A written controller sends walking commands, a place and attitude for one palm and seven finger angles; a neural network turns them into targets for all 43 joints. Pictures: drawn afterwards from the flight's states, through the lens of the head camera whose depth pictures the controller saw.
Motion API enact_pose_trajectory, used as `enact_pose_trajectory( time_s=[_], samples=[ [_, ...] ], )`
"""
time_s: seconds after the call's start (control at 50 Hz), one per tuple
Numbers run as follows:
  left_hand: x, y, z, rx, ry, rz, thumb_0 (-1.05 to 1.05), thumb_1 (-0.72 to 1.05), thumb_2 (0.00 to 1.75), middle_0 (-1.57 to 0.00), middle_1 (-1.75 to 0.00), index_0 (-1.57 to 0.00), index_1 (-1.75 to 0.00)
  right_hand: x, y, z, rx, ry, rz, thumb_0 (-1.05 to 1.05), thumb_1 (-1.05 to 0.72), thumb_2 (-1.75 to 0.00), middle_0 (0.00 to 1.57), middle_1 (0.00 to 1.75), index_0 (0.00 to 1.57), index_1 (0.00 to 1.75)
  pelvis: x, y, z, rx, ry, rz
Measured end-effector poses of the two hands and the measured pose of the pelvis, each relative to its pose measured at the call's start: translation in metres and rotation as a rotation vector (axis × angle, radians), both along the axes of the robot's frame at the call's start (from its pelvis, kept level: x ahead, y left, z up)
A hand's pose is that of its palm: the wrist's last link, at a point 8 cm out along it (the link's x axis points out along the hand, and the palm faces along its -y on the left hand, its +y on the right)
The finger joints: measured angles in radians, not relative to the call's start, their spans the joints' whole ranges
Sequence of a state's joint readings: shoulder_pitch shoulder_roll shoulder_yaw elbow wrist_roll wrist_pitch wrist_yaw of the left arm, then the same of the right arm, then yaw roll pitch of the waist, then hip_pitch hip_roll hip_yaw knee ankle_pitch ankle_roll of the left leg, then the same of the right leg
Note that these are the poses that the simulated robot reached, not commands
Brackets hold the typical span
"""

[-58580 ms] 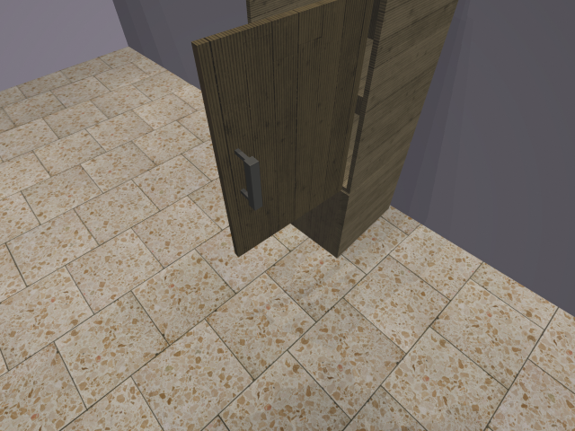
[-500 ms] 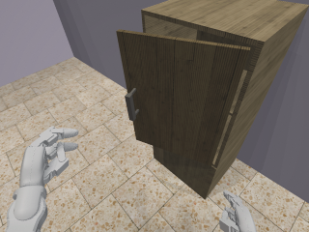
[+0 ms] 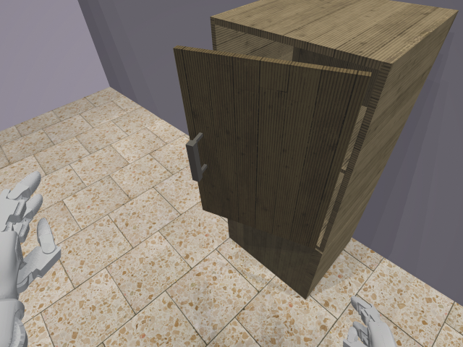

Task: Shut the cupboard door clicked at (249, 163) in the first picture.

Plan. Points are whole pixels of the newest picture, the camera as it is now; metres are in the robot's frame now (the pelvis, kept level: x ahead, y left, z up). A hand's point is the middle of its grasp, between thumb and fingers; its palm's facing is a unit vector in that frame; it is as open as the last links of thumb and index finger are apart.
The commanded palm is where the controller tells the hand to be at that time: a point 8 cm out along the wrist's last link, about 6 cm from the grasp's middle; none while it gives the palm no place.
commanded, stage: draw the hand back to the body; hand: left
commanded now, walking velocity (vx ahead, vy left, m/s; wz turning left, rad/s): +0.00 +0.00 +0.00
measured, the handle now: (198, 157) +0.61 +0.19 -0.05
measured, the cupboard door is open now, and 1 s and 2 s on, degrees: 20 20 20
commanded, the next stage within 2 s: step back with the hand held close in 0.06 s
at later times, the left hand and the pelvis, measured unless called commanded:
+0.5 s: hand (42, 253) +0.18 +0.28 +0.15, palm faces +0.38 -0.78 -0.50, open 7.4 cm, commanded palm +0.12 +0.32 +0.17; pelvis -0.02 +0.02 +0.00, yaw -1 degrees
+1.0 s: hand out of the picture +0.10 +0.28 +0.15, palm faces +0.48 -0.77 -0.41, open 7.5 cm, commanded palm +0.04 +0.31 +0.17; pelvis -0.10 +0.01 -0.02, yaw +0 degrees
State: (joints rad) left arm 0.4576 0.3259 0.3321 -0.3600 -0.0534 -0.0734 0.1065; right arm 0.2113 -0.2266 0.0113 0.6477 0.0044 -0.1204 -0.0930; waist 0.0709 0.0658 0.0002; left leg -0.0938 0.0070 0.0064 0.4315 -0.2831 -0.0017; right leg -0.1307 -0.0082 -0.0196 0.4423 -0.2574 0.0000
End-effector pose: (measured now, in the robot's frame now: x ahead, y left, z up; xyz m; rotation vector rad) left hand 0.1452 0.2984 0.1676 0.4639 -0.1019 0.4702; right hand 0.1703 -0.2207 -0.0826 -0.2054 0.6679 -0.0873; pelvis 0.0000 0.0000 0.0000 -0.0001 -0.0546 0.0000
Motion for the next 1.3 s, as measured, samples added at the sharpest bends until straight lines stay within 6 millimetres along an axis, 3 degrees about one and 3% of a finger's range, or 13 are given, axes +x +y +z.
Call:
enact_pose_trajectory(
  time_s=[0.28, 0.52, 0.8, 0.92, 1.1, 1.3],
  samples=[
    [0.001, 0.004, 0.015, 0.071, -0.044, -0.018, 0.02, 0.89, 0.90, -0.21, -0.30, -0.21, -0.31, -0.004, -0.001, -0.001, 0.017, 0.003, -0.012, 0.01, -0.90, -0.90, 0.20, 0.30, 0.20, 0.30, -0.005, 0.000, -0.001, -0.013, 0.030, 0.000],
    [-0.005, 0.019, 0.007, 0.117, 0.006, -0.094, 0.02, 0.89, 0.90, -0.21, -0.30, -0.21, -0.30, -0.036, -0.012, 0.000, -0.047, 0.074, -0.129, 0.01, -0.90, -0.90, 0.20, 0.30, 0.20, 0.30, -0.024, 0.020, -0.005, -0.002, 0.070, -0.018],
    [-0.059, 0.028, 0.003, 0.138, -0.097, -0.075, 0.02, 0.89, 0.90, -0.21, -0.30, -0.21, -0.30, -0.089, 0.003, 0.001, -0.053, 0.045, -0.097, 0.01, -0.90, -0.90, 0.20, 0.30, 0.20, 0.30, -0.071, 0.022, -0.015, -0.011, 0.054, -0.011],
    [-0.079, 0.023, 0.001, 0.136, -0.153, -0.053, 0.02, 0.89, 0.90, -0.21, -0.30, -0.21, -0.30, -0.110, 0.000, -0.007, -0.057, 0.051, -0.073, 0.01, -0.90, -0.90, 0.20, 0.30, 0.20, 0.30, -0.087, 0.016, -0.020, -0.016, 0.041, -0.004],
    [-0.093, 0.019, 0.003, 0.129, -0.177, -0.097, 0.02, 0.88, 0.90, -0.21, -0.30, -0.21, -0.30, -0.142, -0.008, -0.005, -0.091, 0.088, -0.090, 0.01, -0.90, -0.90, 0.20, 0.30, 0.20, 0.30, -0.110, 0.018, -0.018, -0.023, 0.058, 0.006],
    [-0.135, 0.027, 0.010, 0.236, -0.184, -0.053, 0.02, 0.88, 0.90, -0.21, -0.30, -0.21, -0.31, -0.149, -0.007, -0.011, -0.080, 0.044, -0.046, 0.01, -0.90, -0.90, 0.20, 0.30, 0.20, 0.30, -0.133, 0.009, -0.027, -0.036, 0.048, 0.050]
  ],
)
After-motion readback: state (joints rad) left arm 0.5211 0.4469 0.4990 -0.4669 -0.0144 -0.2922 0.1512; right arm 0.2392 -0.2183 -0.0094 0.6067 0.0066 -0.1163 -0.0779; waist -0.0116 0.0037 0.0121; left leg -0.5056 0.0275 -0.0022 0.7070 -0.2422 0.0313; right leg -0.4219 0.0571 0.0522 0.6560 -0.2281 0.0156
